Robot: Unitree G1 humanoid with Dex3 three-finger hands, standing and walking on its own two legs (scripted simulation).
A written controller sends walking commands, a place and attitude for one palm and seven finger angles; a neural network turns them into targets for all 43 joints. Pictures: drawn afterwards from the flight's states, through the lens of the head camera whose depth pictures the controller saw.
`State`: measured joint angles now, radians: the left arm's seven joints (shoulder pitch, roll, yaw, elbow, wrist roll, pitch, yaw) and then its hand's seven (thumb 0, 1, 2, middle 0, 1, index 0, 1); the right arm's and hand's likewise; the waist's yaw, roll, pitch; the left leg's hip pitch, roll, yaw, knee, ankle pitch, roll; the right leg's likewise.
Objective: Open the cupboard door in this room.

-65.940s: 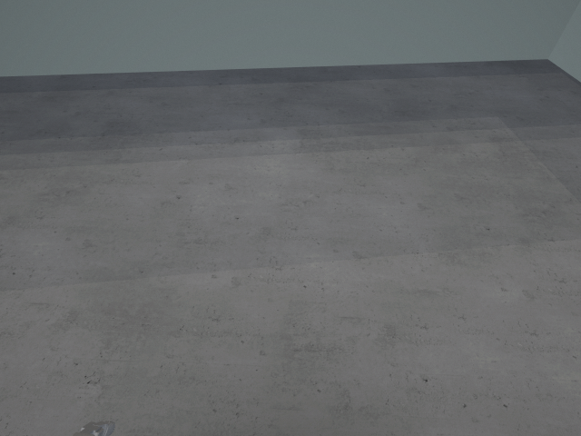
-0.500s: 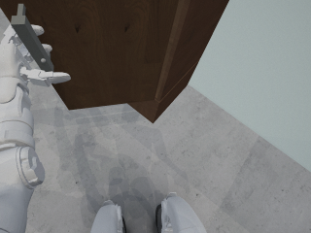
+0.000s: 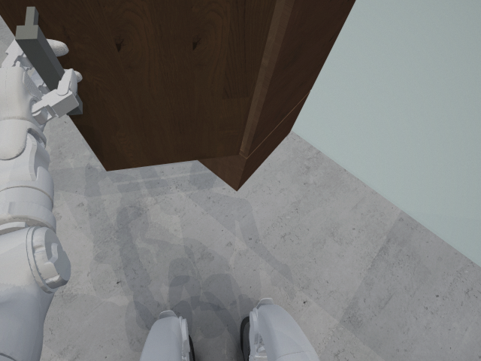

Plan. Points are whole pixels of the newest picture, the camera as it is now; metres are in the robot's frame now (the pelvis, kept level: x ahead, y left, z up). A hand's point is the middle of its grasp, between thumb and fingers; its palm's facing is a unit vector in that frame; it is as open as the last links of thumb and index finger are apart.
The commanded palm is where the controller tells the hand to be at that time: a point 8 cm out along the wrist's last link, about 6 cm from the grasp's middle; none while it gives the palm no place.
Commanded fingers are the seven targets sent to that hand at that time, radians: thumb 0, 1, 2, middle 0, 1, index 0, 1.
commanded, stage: pull the door open along its arc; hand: left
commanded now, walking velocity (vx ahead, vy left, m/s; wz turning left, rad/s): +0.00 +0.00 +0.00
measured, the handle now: (55, 66) +0.58 +0.24 +0.06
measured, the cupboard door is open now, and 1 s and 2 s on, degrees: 51 83 95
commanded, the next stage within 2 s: open thumb and fingers to let go in 1.16 s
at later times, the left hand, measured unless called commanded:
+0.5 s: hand (77, 128) +0.46 +0.20 +0.06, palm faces +0.05 -1.00 +0.00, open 6.4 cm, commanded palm +0.40 +0.25 +0.06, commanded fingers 0.00 0.90 0.90 -0.40 -1.35 -0.40 -1.35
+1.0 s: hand (142, 188) +0.36 +0.11 +0.06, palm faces +0.48 -0.88 +0.01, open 6.5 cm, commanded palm +0.29 +0.14 +0.06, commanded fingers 0.00 0.90 0.90 -0.40 -1.35 -0.40 -1.35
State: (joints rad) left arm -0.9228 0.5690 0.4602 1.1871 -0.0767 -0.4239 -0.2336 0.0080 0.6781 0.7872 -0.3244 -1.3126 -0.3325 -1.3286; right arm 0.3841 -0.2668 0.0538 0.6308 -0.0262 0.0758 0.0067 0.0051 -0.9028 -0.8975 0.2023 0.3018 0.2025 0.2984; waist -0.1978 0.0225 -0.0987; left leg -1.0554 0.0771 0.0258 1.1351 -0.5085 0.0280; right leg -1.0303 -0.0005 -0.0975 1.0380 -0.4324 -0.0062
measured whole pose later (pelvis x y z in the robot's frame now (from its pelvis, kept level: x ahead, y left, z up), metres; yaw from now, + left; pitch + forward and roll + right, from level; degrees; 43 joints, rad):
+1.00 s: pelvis +0.00 -0.03 +0.02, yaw +3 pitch +15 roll +0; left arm -0.23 -0.05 0.03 0.50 0.06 -0.42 0.54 0.01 0.66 0.77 -0.31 -1.31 -0.29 -1.31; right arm 0.22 -0.18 0.00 0.62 -0.08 0.00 0.04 0.01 -0.90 -0.90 0.20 0.30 0.20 0.30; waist -0.03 0.01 -0.14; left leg -0.80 0.04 0.03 1.01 -0.47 -0.01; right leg -0.81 -0.03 -0.10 1.00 -0.45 -0.04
